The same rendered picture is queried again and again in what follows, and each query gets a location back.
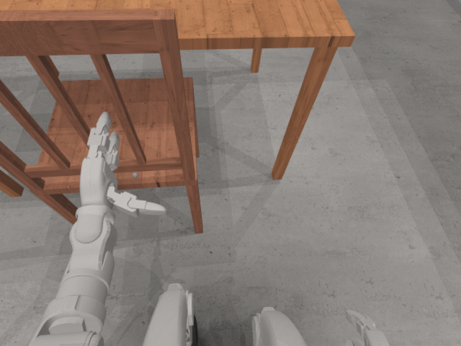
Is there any robot right thigh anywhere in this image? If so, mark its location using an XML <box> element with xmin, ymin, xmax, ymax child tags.
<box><xmin>252</xmin><ymin>311</ymin><xmax>308</xmax><ymax>346</ymax></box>

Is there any chair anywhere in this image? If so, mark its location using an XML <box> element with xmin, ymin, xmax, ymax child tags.
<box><xmin>0</xmin><ymin>9</ymin><xmax>203</xmax><ymax>234</ymax></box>

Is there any left robot upper arm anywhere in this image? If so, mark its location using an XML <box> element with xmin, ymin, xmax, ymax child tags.
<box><xmin>30</xmin><ymin>331</ymin><xmax>104</xmax><ymax>346</ymax></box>

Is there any table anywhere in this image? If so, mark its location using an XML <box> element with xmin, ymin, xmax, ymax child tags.
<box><xmin>0</xmin><ymin>0</ymin><xmax>356</xmax><ymax>197</ymax></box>

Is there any right robot hand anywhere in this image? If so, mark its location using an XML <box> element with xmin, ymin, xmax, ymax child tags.
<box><xmin>345</xmin><ymin>309</ymin><xmax>391</xmax><ymax>346</ymax></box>

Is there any right robot shin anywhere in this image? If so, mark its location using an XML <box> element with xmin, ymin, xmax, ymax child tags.
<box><xmin>260</xmin><ymin>307</ymin><xmax>275</xmax><ymax>315</ymax></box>

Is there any left robot forearm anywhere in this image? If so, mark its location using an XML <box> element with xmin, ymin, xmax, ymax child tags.
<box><xmin>28</xmin><ymin>204</ymin><xmax>117</xmax><ymax>346</ymax></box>

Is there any left robot hand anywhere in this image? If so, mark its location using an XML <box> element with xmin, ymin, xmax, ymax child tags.
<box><xmin>80</xmin><ymin>112</ymin><xmax>166</xmax><ymax>218</ymax></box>

